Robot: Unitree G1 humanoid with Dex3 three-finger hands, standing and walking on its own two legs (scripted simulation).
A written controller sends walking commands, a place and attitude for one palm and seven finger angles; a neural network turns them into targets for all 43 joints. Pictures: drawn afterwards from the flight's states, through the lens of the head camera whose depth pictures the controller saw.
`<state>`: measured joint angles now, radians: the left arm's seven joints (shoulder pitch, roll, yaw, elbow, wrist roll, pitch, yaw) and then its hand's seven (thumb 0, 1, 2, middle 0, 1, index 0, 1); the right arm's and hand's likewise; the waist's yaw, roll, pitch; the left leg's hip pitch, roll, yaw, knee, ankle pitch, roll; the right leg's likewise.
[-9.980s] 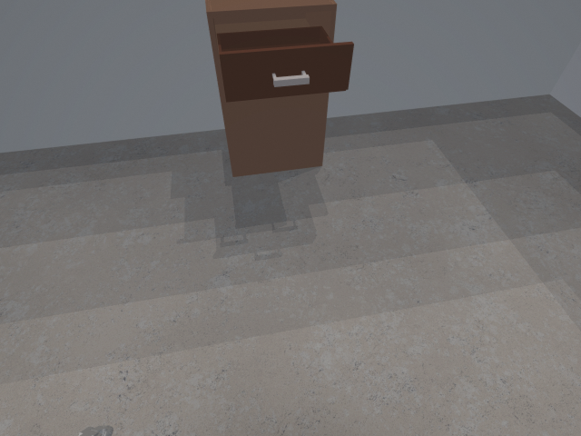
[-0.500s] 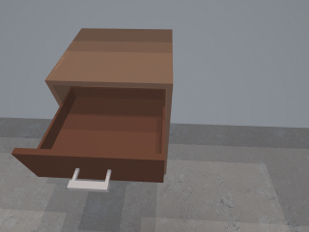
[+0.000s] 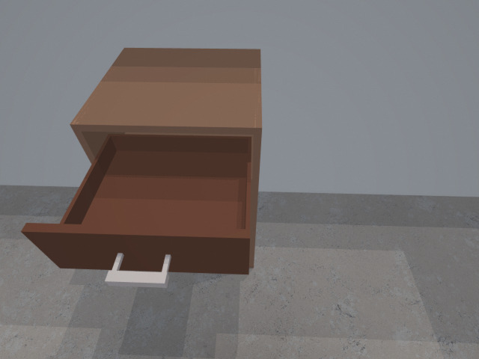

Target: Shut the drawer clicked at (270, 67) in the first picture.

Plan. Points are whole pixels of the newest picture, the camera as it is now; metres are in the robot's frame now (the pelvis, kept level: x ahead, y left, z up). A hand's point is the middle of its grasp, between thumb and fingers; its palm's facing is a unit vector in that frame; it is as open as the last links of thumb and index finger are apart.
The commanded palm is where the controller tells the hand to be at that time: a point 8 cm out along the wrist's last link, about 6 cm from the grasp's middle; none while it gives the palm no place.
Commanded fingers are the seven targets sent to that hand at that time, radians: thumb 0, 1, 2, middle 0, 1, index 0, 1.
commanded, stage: come to a stop and stand still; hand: left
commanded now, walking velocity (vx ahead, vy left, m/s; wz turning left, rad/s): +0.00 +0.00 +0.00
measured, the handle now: (140, 269) +0.30 +0.22 -0.08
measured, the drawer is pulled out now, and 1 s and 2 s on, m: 0.30 0.30 0.28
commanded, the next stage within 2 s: look again from close up in 0.14 s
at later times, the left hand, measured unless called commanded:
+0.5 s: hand out of the picture +0.04 +0.19 -0.17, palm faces +0.02 -0.97 -0.23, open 7.3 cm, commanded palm none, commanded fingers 0.00 0.90 0.90 -0.20 -0.30 -0.20 -0.30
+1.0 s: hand (125, 348) +0.16 +0.21 -0.08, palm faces +0.23 -0.96 -0.18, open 7.1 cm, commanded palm +0.11 +0.24 -0.06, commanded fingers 0.00 0.90 0.90 -0.36 -0.47 -0.36 -0.47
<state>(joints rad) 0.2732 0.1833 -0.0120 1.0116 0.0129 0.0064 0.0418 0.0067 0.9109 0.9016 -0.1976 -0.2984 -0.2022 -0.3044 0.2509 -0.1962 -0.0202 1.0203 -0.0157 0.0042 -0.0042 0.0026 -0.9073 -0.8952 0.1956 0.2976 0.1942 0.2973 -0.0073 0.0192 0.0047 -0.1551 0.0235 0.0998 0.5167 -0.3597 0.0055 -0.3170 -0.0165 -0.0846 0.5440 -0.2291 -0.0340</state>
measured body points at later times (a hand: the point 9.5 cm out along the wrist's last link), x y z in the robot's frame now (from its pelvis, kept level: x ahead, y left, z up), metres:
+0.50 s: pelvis +0.02 +0.02 +0.00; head +0.05 +0.01 +0.45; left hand +0.04 +0.24 -0.15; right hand +0.00 -0.19 -0.16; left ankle -0.05 +0.11 -0.73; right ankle +0.04 -0.10 -0.73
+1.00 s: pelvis +0.02 +0.02 +0.00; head +0.03 +0.01 +0.45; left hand +0.14 +0.26 -0.06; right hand +0.08 -0.22 -0.14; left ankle -0.05 +0.11 -0.73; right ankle +0.04 -0.10 -0.73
